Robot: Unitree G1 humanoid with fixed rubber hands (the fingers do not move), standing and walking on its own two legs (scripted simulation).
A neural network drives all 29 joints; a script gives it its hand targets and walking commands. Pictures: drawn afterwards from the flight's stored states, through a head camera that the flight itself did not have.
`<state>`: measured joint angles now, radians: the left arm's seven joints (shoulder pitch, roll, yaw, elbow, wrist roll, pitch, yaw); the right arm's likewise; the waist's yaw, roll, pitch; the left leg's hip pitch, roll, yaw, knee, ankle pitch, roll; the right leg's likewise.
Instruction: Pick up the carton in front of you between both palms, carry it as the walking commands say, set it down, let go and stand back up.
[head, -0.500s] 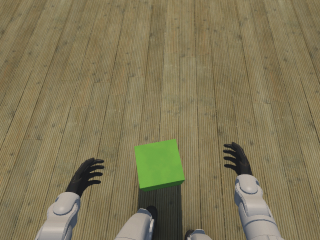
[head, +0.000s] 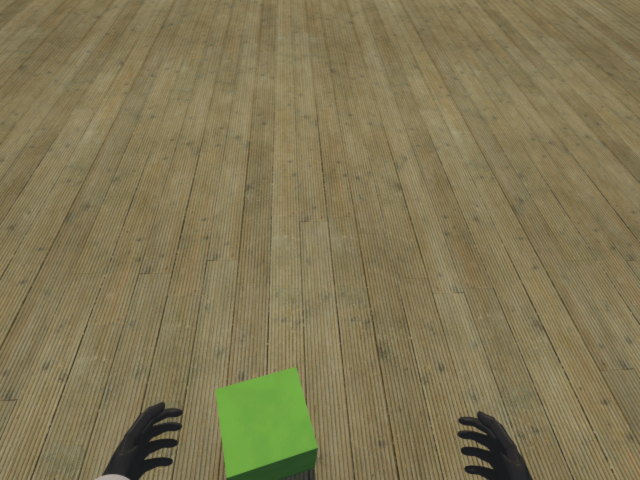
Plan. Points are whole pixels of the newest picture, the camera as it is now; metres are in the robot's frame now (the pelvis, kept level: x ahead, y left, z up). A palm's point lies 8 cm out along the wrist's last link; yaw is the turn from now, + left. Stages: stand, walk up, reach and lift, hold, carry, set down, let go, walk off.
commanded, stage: let go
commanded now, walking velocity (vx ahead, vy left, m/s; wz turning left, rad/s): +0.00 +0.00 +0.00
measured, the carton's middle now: (267, 431) +0.35 +0.12 -0.65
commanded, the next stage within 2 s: stand in 0.36 s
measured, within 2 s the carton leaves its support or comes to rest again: neither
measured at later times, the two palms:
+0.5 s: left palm out of the picture +0.13 +0.29 -0.09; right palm out of the picture +0.12 -0.24 -0.08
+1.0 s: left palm out of the picture +0.13 +0.33 -0.11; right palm out of the picture +0.12 -0.25 -0.09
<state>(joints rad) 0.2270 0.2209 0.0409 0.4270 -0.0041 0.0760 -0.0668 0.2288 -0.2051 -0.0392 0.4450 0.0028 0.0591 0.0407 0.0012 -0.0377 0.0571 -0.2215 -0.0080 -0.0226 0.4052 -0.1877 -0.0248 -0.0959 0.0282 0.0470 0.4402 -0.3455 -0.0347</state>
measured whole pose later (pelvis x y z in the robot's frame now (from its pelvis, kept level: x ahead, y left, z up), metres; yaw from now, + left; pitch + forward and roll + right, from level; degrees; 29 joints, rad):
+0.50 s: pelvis -0.01 +0.02 -0.01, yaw +0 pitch +0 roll +0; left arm 0.23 0.30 0.05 0.54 0.05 0.08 0.01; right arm 0.21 -0.26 -0.04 0.65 -0.05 0.04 0.00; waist 0.01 -0.06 0.01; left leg -0.30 -0.02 -0.02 0.55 -0.25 0.01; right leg -0.14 0.02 0.05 0.52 -0.38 0.00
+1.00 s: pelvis +0.01 +0.05 +0.00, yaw -2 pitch -1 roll +0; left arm 0.21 0.36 0.02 0.79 0.03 0.00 0.03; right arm 0.14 -0.31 -0.03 0.86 -0.03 0.00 -0.02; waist -0.01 -0.06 0.02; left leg -0.23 -0.03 0.03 0.50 -0.27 0.04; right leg -0.07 -0.01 0.10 0.44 -0.36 0.03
